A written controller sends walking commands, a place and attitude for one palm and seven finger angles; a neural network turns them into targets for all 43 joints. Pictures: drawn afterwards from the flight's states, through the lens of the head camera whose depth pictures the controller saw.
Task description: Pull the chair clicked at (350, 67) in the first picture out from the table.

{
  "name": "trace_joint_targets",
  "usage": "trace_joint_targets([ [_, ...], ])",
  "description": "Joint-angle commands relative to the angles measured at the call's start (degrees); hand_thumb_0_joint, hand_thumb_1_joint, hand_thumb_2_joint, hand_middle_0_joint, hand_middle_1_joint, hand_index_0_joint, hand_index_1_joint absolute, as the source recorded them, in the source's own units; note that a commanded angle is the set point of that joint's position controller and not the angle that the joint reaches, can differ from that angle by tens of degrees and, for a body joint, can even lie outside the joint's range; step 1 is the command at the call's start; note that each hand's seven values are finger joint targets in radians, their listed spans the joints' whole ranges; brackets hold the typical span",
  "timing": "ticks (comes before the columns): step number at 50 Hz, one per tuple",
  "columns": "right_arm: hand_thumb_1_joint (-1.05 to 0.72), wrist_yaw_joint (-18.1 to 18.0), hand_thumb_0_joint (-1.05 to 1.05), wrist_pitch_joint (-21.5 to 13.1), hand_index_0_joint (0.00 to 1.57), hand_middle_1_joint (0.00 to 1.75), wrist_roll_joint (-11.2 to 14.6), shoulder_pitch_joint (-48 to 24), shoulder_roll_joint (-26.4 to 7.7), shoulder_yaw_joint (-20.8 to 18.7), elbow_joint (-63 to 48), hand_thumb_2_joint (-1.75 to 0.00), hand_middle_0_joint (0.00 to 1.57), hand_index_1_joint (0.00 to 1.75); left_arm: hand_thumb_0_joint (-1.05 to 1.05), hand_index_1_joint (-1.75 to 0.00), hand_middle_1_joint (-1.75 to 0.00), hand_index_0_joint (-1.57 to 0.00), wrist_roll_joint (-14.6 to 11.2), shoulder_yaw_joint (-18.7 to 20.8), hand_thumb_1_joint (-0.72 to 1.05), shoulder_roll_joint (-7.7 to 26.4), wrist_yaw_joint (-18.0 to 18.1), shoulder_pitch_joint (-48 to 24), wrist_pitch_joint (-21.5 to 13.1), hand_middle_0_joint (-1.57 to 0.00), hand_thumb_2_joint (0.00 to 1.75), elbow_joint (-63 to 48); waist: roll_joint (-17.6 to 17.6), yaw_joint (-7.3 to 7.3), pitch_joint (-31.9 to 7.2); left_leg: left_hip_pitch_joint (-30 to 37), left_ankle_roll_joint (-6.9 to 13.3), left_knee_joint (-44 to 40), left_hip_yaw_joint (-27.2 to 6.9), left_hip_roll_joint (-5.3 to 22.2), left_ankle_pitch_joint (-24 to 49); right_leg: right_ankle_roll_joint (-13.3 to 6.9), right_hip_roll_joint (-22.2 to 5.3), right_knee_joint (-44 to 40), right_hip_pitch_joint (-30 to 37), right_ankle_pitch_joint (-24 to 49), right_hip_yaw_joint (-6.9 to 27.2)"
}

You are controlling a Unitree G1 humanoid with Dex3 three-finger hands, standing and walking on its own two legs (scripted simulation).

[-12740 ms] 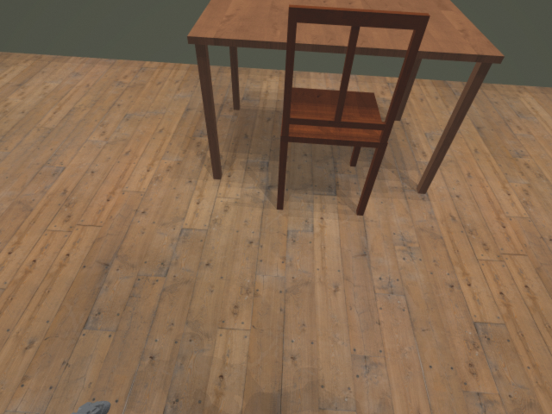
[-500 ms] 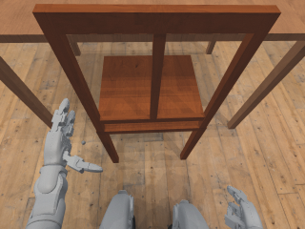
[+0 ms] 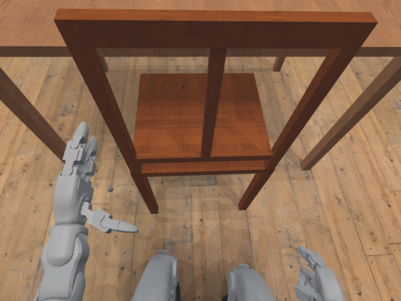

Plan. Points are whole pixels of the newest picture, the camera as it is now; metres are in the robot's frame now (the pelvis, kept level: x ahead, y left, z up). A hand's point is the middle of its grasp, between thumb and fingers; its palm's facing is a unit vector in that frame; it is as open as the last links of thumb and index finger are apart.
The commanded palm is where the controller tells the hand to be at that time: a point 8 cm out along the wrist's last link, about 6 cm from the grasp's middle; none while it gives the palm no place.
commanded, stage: aim the fingers beside a spindle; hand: left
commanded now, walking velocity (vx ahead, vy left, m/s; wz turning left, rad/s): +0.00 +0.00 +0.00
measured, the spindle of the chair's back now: (210, 115) +0.48 +0.01 +0.05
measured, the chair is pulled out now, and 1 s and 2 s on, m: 0.00 0.00 0.00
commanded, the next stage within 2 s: push the fingers through the gap in 1.44 s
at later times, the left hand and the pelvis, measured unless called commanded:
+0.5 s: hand (115, 200) +0.30 +0.19 -0.01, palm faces +0.10 -0.99 -0.01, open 16.9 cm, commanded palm +0.28 +0.22 +0.02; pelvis +0.00 +0.00 +0.00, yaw +0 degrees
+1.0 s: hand (111, 186) +0.30 +0.17 +0.06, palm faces +0.10 -0.99 -0.07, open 16.9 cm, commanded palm +0.28 +0.23 +0.02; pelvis +0.01 +0.00 +0.00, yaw +0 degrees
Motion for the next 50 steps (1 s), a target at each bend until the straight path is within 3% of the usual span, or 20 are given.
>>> trace_joint_targets([
  [1, -0.90, -0.1, 0.00, -1.6, 0.20, 0.30, 0.8, 0.4, -8.9, -3.0, -5.3, -0.90, 0.20, 0.30, 0.00, -0.08, -0.08, -0.06, -0.3, -0.5, -0.50, 1.1, -1.5, -5.1, 0.6, -0.06, 0.30, 5.3, -4.4, -3.33, -11.4, 13.9, -0.5, -9.5, -4.0, -1.6, 7.9, -0.8, 2.0, -10.4, 0.8, 9.9, 1.2],
  [3, -0.90, -0.3, 0.00, -1.0, 0.20, 0.30, 1.8, -0.1, -9.7, -2.9, -5.6, -0.90, 0.20, 0.30, 0.00, -0.08, -0.08, -0.06, -0.7, -0.5, -0.50, 0.4, -3.3, -8.2, 2.4, -0.06, 0.30, 11.1, -6.9, -3.32, -8.0, 10.3, -0.1, -9.5, -3.6, -2.3, 2.8, -0.9, 1.8, -11.6, 0.4, 5.4, 1.9],
  [4, -0.90, -0.4, 0.00, -1.0, 0.20, 0.30, 2.0, -0.3, -10.0, -3.0, -6.2, -0.90, 0.20, 0.30, 0.00, -0.08, -0.08, -0.06, -0.7, -0.4, -0.50, 1.1, -4.0, -10.5, 2.3, -0.06, 0.30, 10.1, -5.6, -3.02, -9.9, 11.0, -0.1, -9.5, -3.5, -2.4, 2.4, -1.0, 1.7, -11.3, 0.5, 5.1, 2.0],
  [9, -0.90, -1.1, 0.00, -2.9, 0.20, 0.30, 0.4, 0.5, -8.5, -3.9, -8.8, -0.90, 0.20, 0.30, 0.00, -0.08, -0.08, -0.06, -1.1, 2.9, -0.50, 9.5, -1.4, -16.5, -5.0, -0.06, 0.30, -20.2, 9.7, 1.31, -32.2, 30.2, -0.9, -9.8, -4.2, -1.4, 20.2, -1.9, 1.1, -9.0, 5.2, 15.9, 2.7],
  [10, -0.90, -0.9, 0.00, -3.3, 0.20, 0.30, 0.1, 1.2, -7.8, -3.6, -8.5, -0.90, 0.20, 0.30, 0.00, -0.08, -0.08, -0.06, -0.9, 3.1, -0.50, 9.7, 0.2, -12.3, -6.0, -0.06, 0.30, -22.9, 10.6, 1.95, -32.5, 33.1, -1.4, -10.5, -4.5, -1.2, 24.2, -2.1, 1.3, -8.8, 5.8, 17.7, 2.3],
  [13, -0.90, -0.5, 0.00, -3.0, 0.20, 0.30, -0.3, 1.2, -7.4, -3.4, -7.1, -0.90, 0.20, 0.30, 0.00, -0.08, -0.08, -0.06, 0.4, 6.0, -0.50, 11.2, 3.9, -5.0, -6.1, -0.06, 0.30, -19.9, 5.7, 0.91, -28.5, 30.0, -1.3, -10.2, -4.8, -0.6, 27.5, -1.7, 1.8, -8.3, 6.3, 20.6, 1.8],
  [17, -0.90, 0.6, 0.00, -0.6, 0.20, 0.30, 0.4, 0.2, -8.4, -3.0, -5.2, -0.90, 0.20, 0.30, 0.00, -0.08, -0.08, -0.06, 0.9, 1.6, -0.50, 2.4, 1.4, -2.0, 0.4, -0.06, 0.30, 5.1, -4.4, -2.70, -11.1, 13.4, -0.8, -9.2, -3.4, -1.8, 9.8, -0.8, 2.2, -9.9, 2.0, 12.1, 1.2],
  [19, -0.90, 0.6, 0.00, 0.0, 0.20, 0.30, 1.7, -0.8, -9.5, -2.9, -6.3, -0.90, 0.20, 0.30, 0.00, -0.08, -0.08, -0.06, -0.3, 0.9, -0.50, 0.7, -1.9, -2.7, 2.7, -0.06, 0.30, 11.0, -7.3, -2.29, -8.7, 10.4, -0.4, -9.4, -2.9, -2.5, 5.4, -0.9, 2.0, -11.4, 2.6, 8.4, 1.8],
  [22, -0.90, -0.3, 0.00, -0.5, 0.20, 0.30, 2.0, -0.6, -9.6, -3.5, -7.9, -0.90, 0.20, 0.30, 0.00, -0.08, -0.08, -0.06, -2.0, -0.3, -0.50, 1.4, -5.3, -9.1, 1.9, -0.06, 0.30, 4.5, -4.8, -2.07, -15.1, 12.8, 0.1, -8.9, -2.7, -2.5, 6.6, -1.0, 1.5, -11.6, 4.8, 9.1, 3.0],
  [25, -0.90, -1.4, 0.00, -2.7, 0.20, 0.30, 0.9, 0.0, -8.2, -3.9, -8.9, -0.90, 0.20, 0.30, 0.00, -0.08, -0.08, -0.06, -2.4, 2.0, -0.50, 8.1, -3.7, -14.5, -4.7, -0.06, 0.30, -18.6, 6.5, 0.37, -29.2, 26.3, -0.3, -9.2, -3.1, -1.7, 17.8, -1.6, 1.3, -10.2, 7.7, 16.4, 3.4],
  [27, -0.90, -1.5, 0.00, -4.0, 0.20, 0.30, 0.1, 1.2, -7.4, -3.5, -7.9, -0.90, 0.20, 0.30, 0.00, -0.08, -0.08, -0.06, -1.6, 3.1, -0.50, 10.4, -0.4, -9.9, -8.1, -0.06, 0.30, -26.8, 10.3, 1.49, -32.1, 32.9, -1.1, -10.2, -3.9, -1.1, 25.5, -2.1, 1.5, -9.3, 6.9, 19.2, 2.6],
  [29, -0.90, -1.3, 0.00, -3.7, 0.20, 0.30, -0.3, 0.9, -7.2, -3.2, -6.5, -0.90, 0.20, 0.30, 0.00, -0.08, -0.08, -0.06, -0.4, 4.9, -0.50, 11.0, 2.6, -6.7, -7.9, -0.06, 0.30, -22.5, 6.9, 0.30, -27.1, 29.2, -1.0, -10.0, -4.3, -0.9, 25.2, -1.7, 1.7, -8.7, 5.7, 19.4, 2.2],
  [31, -0.90, -0.6, 0.00, -2.8, 0.20, 0.30, -0.4, 0.1, -7.5, -3.0, -4.5, -0.90, 0.20, 0.30, 0.00, -0.08, -0.08, -0.06, 1.0, 4.5, -0.50, 8.2, 3.2, -7.9, -5.5, -0.06, 0.30, -8.7, 2.1, -2.33, -17.9, 20.4, -0.7, -8.8, -4.2, -1.1, 16.3, -1.1, 1.9, -8.8, 2.4, 14.7, 1.7],
  [33, -0.90, -0.1, 0.00, -1.4, 0.20, 0.30, 0.2, -0.1, -8.2, -2.8, -3.6, -0.90, 0.20, 0.30, 0.00, -0.08, -0.08, -0.06, 1.5, 3.6, -0.50, 4.8, 1.7, -4.6, -1.3, -0.06, 0.30, 7.2, -2.9, -3.13, -9.2, 12.2, -0.5, -8.6, -3.6, -1.9, 6.9, -1.0, 2.2, -10.2, -0.4, 8.5, 1.6],
  [35, -0.90, 0.1, 0.00, -0.2, 0.20, 0.30, 1.5, -1.1, -9.6, -2.6, -5.0, -0.90, 0.20, 0.30, 0.00, -0.08, -0.08, -0.06, 0.5, 1.3, -0.50, 1.9, -1.3, -8.2, 2.1, -0.06, 0.30, 13.4, -5.6, -2.98, -8.2, 9.9, -0.4, -9.2, -3.2, -2.7, 2.0, -1.0, 1.9, -11.2, 0.4, 4.7, 2.1],
  [38, -0.90, -0.5, 0.00, -0.4, 0.20, 0.30, 2.1, -0.7, -10.0, -3.2, -7.7, -0.90, 0.20, 0.30, 0.00, -0.08, -0.08, -0.06, -1.9, 0.5, -0.50, 1.8, -5.3, -11.0, 3.4, -0.06, 0.30, 8.8, -2.9, -1.64, -16.1, 12.7, 0.1, -8.9, -2.3, -2.7, 5.8, -1.2, 1.4, -11.8, 4.9, 8.2, 3.4],
  [41, -0.90, -1.2, 0.00, -2.1, 0.20, 0.30, 1.2, 0.0, -8.5, -3.8, -9.3, -0.90, 0.20, 0.30, 0.00, -0.08, -0.08, -0.06, -2.8, 2.8, -0.50, 8.2, -4.3, -14.7, -2.3, -0.06, 0.30, -14.7, 5.0, 0.87, -30.7, 25.2, -0.2, -9.4, -2.8, -1.8, 18.6, -1.5, 1.3, -10.1, 9.8, 18.6, 3.6],
  [43, -0.90, -1.4, 0.00, -3.2, 0.20, 0.30, 0.3, 1.4, -8.0, -3.6, -8.4, -0.90, 0.20, 0.30, 0.00, -0.08, -0.08, -0.06, -2.5, 6.8, -0.50, 13.7, -0.6, -10.0, -6.1, -0.06, 0.30, -24.3, 7.2, 1.84, -33.4, 30.1, -0.7, -9.7, -3.4, -1.2, 25.4, -1.7, 1.8, -9.3, 9.9, 21.8, 3.0],
  [46, -0.90, -0.7, 0.00, -3.1, 0.20, 0.30, -0.3, 0.9, -7.0, -3.0, -6.2, -0.90, 0.20, 0.30, 0.00, -0.08, -0.08, -0.06, -0.5, 5.7, -0.50, 10.2, 3.3, -6.7, -6.7, -0.06, 0.30, -18.3, 5.4, -0.25, -25.3, 26.5, -0.7, -9.6, -3.7, -1.0, 24.7, -1.4, 1.8, -8.8, 6.7, 20.8, 2.2],
  [50, -0.90, 0.4, 0.00, -0.9, 0.20, 0.30, 0.4, 0.1, -8.8, -3.0, -4.1, -0.90, 0.20, 0.30, 0.00, -0.08, -0.08, -0.06, 0.6, 2.8, -0.50, 3.2, 0.5, -4.7, -0.5, -0.06, 0.30, 9.0, -5.2, -3.47, -9.4, 10.6, -0.5, -7.9, -3.0, -2.1, 7.4, -0.6, 2.1, -10.0, 0.8, 10.3, 1.9],
])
